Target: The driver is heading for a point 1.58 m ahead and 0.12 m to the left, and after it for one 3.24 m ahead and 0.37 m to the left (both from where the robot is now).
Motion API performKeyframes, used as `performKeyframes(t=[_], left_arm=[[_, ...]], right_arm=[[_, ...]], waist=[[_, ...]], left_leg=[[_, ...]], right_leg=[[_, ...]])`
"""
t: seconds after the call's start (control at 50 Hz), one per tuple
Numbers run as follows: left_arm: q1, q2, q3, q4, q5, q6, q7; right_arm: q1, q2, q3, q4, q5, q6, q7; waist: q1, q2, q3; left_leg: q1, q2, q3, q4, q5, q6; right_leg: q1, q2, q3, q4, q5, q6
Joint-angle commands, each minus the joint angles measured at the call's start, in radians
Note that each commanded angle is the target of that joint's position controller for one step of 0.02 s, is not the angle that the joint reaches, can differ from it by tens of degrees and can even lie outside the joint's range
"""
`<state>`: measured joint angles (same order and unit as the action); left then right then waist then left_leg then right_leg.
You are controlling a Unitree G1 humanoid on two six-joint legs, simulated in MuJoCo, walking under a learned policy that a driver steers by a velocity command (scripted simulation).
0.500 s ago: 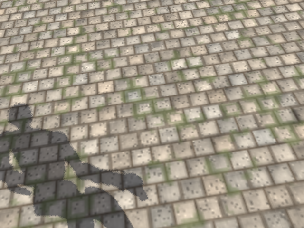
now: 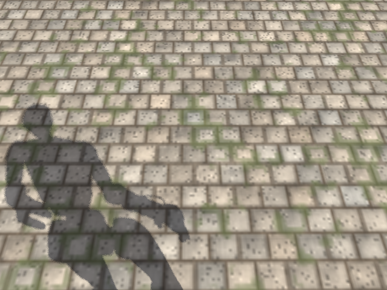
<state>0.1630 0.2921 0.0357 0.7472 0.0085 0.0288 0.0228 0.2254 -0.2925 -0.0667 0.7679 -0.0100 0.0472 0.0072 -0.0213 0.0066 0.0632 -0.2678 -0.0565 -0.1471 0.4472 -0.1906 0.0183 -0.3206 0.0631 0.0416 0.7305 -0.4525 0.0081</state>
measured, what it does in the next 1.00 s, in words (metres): walks ahead: right foot, then left foot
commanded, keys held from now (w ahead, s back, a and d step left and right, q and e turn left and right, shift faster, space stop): q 0.26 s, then w+q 0.12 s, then w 0.22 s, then w+e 0.40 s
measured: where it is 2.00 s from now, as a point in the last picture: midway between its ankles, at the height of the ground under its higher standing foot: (173, 201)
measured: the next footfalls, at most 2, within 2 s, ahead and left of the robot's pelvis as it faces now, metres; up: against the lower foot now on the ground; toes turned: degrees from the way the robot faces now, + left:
right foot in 0.08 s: +0.04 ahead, -0.11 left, +0.00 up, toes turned +7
left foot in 0.56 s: +0.04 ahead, +0.12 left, +0.00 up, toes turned +19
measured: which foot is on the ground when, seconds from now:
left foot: down 0.00-0.08, up 0.10-0.54, down 0.56-1.00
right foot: up 0.00-0.06, down 0.08-0.56, up 0.58-1.00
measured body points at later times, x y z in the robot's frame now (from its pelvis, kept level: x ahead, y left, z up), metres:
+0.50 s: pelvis +0.02 +0.00 +0.00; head +0.04 +0.01 +0.45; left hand -0.02 +0.29 -0.12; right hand +0.26 -0.20 -0.10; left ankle -0.02 +0.11 -0.72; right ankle +0.00 -0.11 -0.74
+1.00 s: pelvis +0.21 +0.08 -0.02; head +0.26 +0.09 +0.42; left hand +0.34 +0.34 -0.14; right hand +0.23 -0.18 -0.16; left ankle +0.00 +0.11 -0.74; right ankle +0.38 +0.04 -0.73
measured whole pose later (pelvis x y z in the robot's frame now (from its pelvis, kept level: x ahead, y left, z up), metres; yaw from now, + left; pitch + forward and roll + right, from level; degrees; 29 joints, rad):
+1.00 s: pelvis +0.21 +0.08 -0.02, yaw +9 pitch +2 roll +0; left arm 0.10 0.25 0.02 0.75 0.03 -0.01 -0.07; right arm 0.41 -0.24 -0.01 0.91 -0.03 -0.07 -0.02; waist -0.04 -0.01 0.06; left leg 0.20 -0.04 0.16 0.21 -0.43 0.04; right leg -0.59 0.02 -0.11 0.64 -0.12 -0.11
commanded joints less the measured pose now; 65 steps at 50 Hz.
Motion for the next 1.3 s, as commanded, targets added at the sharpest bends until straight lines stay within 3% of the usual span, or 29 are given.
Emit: performKeyframes(t=[0.02,0.06,0.08,0.1,0.12,0.14,0.18,0.26,0.34,0.4,0.48,0.54,0.56,0.58,0.6,0.64,0.68,0.8,0.92,1.0,1.02,1.04,1.06,1.08,1.1,1.14,1.18,1.22,1.3], left_arm=[[0.052,0.054,0.009,-0.062,-0.004,-0.016,0.005],[0.132,0.065,0.013,-0.044,0.006,-0.026,0.018],[0.148,0.147,0.031,-0.048,0.020,-0.031,0.029],[0.080,0.255,0.051,-0.083,0.021,-0.024,0.029],[0.076,0.232,0.050,-0.078,0.035,-0.020,0.021],[0.039,0.152,0.027,-0.091,0.030,-0.024,0.014],[-0.028,0.101,0.013,-0.105,0.021,-0.031,0.014],[0.077,0.116,0.022,-0.083,0.018,-0.036,0.020],[0.164,0.149,0.041,-0.057,0.023,-0.041,0.007],[0.175,0.163,0.050,-0.043,0.026,-0.055,-0.005],[0.174,0.167,0.056,-0.013,0.025,-0.070,-0.029],[0.141,0.123,0.042,0.003,0.006,-0.063,-0.035],[0.111,0.047,0.015,-0.021,0.014,-0.065,-0.038],[0.060,0.016,0.005,-0.089,0.027,-0.066,-0.047],[0.048,0.114,0.030,-0.074,0.041,-0.059,-0.047],[0.094,0.116,0.034,-0.027,0.008,-0.068,-0.073],[0.138,0.106,0.033,0.019,0.018,-0.059,-0.079],[0.039,0.056,0.027,0.004,0.019,-0.049,-0.082],[-0.142,-0.005,-0.010,-0.068,0.026,-0.054,-0.102],[0.061,0.054,0.011,-0.023,0.026,-0.055,-0.083],[0.192,0.084,0.027,0.018,0.030,-0.062,-0.075],[0.327,0.139,0.052,0.054,0.042,-0.065,-0.060],[0.315,0.261,0.085,0.041,0.048,-0.057,-0.045],[0.307,0.246,0.090,0.037,-0.004,-0.052,-0.050],[0.241,0.218,0.085,0.039,-0.008,-0.050,-0.041],[0.162,0.130,0.063,0.040,-0.003,-0.057,-0.035],[0.129,0.100,0.049,0.039,-0.006,-0.072,-0.032],[0.146,0.120,0.054,0.047,-0.008,-0.089,-0.036],[0.210,0.139,0.061,0.058,-0.010,-0.091,-0.035]], right_arm=[[-0.034,-0.166,-0.053,-0.068,-0.002,0.003,0.006],[-0.084,-0.157,-0.051,-0.086,0.008,0.006,0.006],[-0.065,-0.110,-0.039,-0.102,0.012,0.000,0.005],[-0.015,-0.036,-0.022,-0.120,0.011,-0.007,0.001],[-0.033,-0.133,-0.043,-0.109,-0.022,-0.003,-0.006],[-0.023,-0.153,-0.054,-0.090,-0.017,0.000,-0.002],[0.026,-0.135,-0.053,-0.059,-0.013,0.012,0.016],[-0.032,-0.110,-0.037,-0.085,-0.005,0.022,0.040],[-0.135,-0.111,-0.028,-0.132,-0.016,0.032,0.065],[-0.178,-0.089,-0.018,-0.154,-0.018,0.023,0.078],[-0.165,-0.058,0.001,-0.152,-0.015,-0.009,0.069],[0.068,-0.053,0.003,-0.052,-0.034,-0.044,0.044],[0.208,-0.118,-0.014,-0.016,-0.051,-0.059,0.030],[0.260,-0.266,-0.042,-0.029,-0.031,-0.066,0.019],[0.225,-0.233,-0.039,-0.024,-0.016,-0.064,0.009],[0.096,-0.124,-0.002,-0.045,-0.018,-0.077,0.008],[0.065,-0.091,0.011,-0.045,-0.019,-0.100,-0.001],[0.151,-0.073,0.018,0.020,-0.014,-0.132,-0.001],[0.191,-0.078,0.027,0.085,-0.009,-0.141,-0.018],[0.168,-0.145,0.016,0.103,-0.023,-0.124,-0.042],[0.157,-0.156,0.013,0.097,-0.024,-0.117,-0.042],[0.138,-0.156,0.015,0.078,-0.020,-0.118,-0.037],[0.218,-0.019,0.043,0.024,-0.005,-0.127,-0.011],[0.119,-0.097,0.028,-0.004,-0.010,-0.137,-0.009],[0.050,-0.102,0.031,-0.036,-0.007,-0.150,-0.004],[0.043,-0.094,0.035,-0.031,-0.016,-0.154,-0.005],[0.082,-0.078,0.039,-0.029,-0.042,-0.112,-0.001],[0.078,-0.057,0.043,-0.039,-0.048,-0.086,0.006],[-0.092,-0.057,0.044,-0.103,-0.042,-0.077,0.009]], waist=[[0.017,0.160,-0.122],[0.067,0.135,-0.126],[0.054,-0.004,-0.121],[0.020,-0.249,-0.104],[0.031,-0.186,-0.076],[0.001,-0.100,-0.054],[-0.033,-0.109,-0.042],[0.034,-0.135,-0.073],[0.099,-0.162,-0.050],[0.106,-0.141,-0.011],[0.080,-0.142,0.003],[-0.043,-0.048,-0.062],[-0.111,0.137,-0.128],[-0.119,0.301,-0.102],[-0.105,0.156,-0.020],[-0.017,0.098,0.041],[0.011,0.103,0.020],[0.003,0.070,0.050],[-0.026,0.065,0.083],[0.083,0.111,-0.083],[0.138,0.103,-0.161],[0.207,0.041,-0.233],[0.111,-0.227,-0.327],[0.155,-0.117,-0.396],[0.125,-0.058,-0.230],[0.047,0.048,-0.066],[-0.007,0.029,-0.054],[-0.016,0.004,-0.055],[0.036,-0.035,-0.010]], left_leg=[[0.084,0.193,-0.256,-0.076,0.278,0.157],[-0.025,0.136,-0.248,-0.020,0.152,0.084],[-0.143,0.062,-0.182,0.093,-0.048,0.026],[-0.296,-0.109,0.020,0.292,-0.331,-0.018],[-0.269,-0.032,0.044,0.496,-0.390,-0.019],[-0.241,-0.016,0.028,0.583,-0.342,-0.012],[-0.241,-0.001,0.061,0.680,-0.236,-0.022],[-0.299,0.012,0.109,0.628,-0.223,-0.063],[-0.338,0.050,0.130,0.487,-0.211,-0.051],[-0.290,0.061,0.154,0.371,-0.223,-0.026],[-0.101,0.035,0.211,0.175,-0.246,0.036],[0.318,-0.012,0.224,-0.065,-0.090,0.074],[0.490,0.183,-0.033,-0.176,-0.259,0.095],[0.544,0.440,-0.479,-0.299,-0.436,0.206],[0.438,0.453,-0.446,-0.281,-0.399,0.258],[0.326,0.333,-0.226,-0.302,-0.249,0.195],[0.301,0.266,-0.071,-0.318,0.008,0.150],[0.296,0.256,0.141,-0.319,0.397,0.128],[0.313,0.262,0.262,-0.310,0.626,0.097],[0.406,0.289,0.314,0.061,1.167,0.066],[0.345,0.285,0.318,0.257,1.076,0.070],[0.169,0.244,0.337,0.532,0.800,0.063],[-0.267,0.055,0.314,0.944,-0.177,0.012],[-0.412,-0.010,0.103,1.089,-0.297,0.014],[-0.476,0.065,0.062,1.032,-0.181,0.023],[-0.388,0.132,0.084,0.860,-0.122,0.015],[-0.289,0.151,0.088,0.769,-0.135,-0.017],[-0.282,0.157,0.115,0.690,-0.115,-0.042],[-0.374,0.162,0.141,0.483,0.060,-0.077]], right_leg=[[0.037,0.022,-0.023,-0.132,0.050,-0.002],[0.207,0.011,-0.018,-0.379,0.198,-0.019],[0.286,-0.160,0.149,-0.496,0.119,-0.056],[0.288,-0.416,0.440,-0.571,0.112,-0.147],[0.153,-0.470,0.434,-0.527,0.240,-0.234],[0.116,-0.414,0.351,-0.508,0.320,-0.238],[0.133,-0.298,0.163,-0.472,0.447,-0.187],[0.295,-0.298,0.069,-0.411,0.682,-0.210],[0.352,-0.351,0.129,-0.532,0.095,-0.219],[0.314,-0.367,0.113,-0.570,-0.009,-0.210],[0.209,-0.347,0.042,-0.551,0.064,-0.198],[-0.015,-0.267,-0.090,-0.337,0.167,-0.147],[-0.164,-0.181,-0.196,-0.057,0.081,-0.102],[-0.456,-0.049,-0.192,0.180,-0.131,-0.067],[-0.494,-0.113,-0.067,0.301,-0.105,-0.073],[-0.432,-0.155,-0.027,0.298,0.085,-0.078],[-0.369,-0.151,-0.037,0.316,0.192,-0.060],[-0.463,-0.091,0.006,0.305,0.315,-0.038],[-0.337,-0.076,-0.146,-0.045,0.409,-0.075],[-0.069,0.036,-0.199,-0.109,0.261,-0.168],[0.103,0.056,-0.170,-0.165,0.255,-0.197],[0.329,-0.019,-0.050,-0.232,0.199,-0.243],[0.654,-0.346,0.474,-0.245,0.198,-0.404],[0.678,-0.395,0.761,-0.397,0.195,-0.468],[0.549,-0.371,0.597,-0.437,0.219,-0.425],[0.282,-0.290,0.417,-0.477,0.405,-0.347],[0.153,-0.220,0.309,-0.506,0.511,-0.321],[0.104,-0.184,0.259,-0.521,0.560,-0.319],[0.105,-0.144,0.253,-0.552,0.490,-0.277]])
